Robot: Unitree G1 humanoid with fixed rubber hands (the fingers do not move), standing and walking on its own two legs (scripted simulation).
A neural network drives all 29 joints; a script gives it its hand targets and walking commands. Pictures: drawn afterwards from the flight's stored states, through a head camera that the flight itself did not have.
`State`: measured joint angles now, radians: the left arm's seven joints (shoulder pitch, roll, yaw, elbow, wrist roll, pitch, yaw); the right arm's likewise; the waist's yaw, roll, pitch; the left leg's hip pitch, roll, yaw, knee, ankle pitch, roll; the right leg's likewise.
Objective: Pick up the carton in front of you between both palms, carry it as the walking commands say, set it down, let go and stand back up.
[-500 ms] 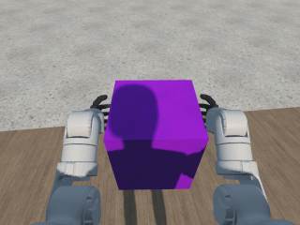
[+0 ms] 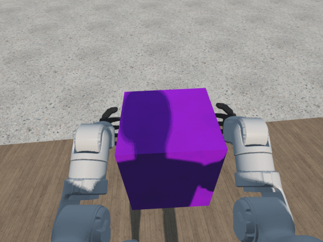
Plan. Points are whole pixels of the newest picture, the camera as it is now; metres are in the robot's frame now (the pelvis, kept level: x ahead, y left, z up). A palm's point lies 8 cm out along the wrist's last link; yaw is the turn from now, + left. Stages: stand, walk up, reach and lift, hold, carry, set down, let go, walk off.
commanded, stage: carry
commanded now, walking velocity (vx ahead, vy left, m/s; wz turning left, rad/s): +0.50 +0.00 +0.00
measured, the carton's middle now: (168, 150) +0.34 +0.00 +0.04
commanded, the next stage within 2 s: none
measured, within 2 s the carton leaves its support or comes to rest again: neither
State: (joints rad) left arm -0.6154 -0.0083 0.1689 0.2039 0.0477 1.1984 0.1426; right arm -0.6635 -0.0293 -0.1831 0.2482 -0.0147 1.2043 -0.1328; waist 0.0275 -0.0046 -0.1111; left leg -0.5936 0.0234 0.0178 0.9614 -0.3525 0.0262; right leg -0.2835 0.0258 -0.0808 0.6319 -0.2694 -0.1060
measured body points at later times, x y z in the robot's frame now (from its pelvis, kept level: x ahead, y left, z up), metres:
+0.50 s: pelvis +0.23 +0.06 -0.05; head +0.28 +0.07 +0.40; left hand +0.61 +0.20 +0.02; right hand +0.59 -0.11 +0.03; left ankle +0.21 +0.11 -0.77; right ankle +0.29 -0.10 -0.71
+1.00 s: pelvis +0.52 +0.01 -0.09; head +0.56 -0.01 +0.36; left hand +0.88 +0.18 +0.00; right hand +0.90 -0.12 -0.01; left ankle +0.55 +0.17 -0.75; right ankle +0.52 -0.02 -0.82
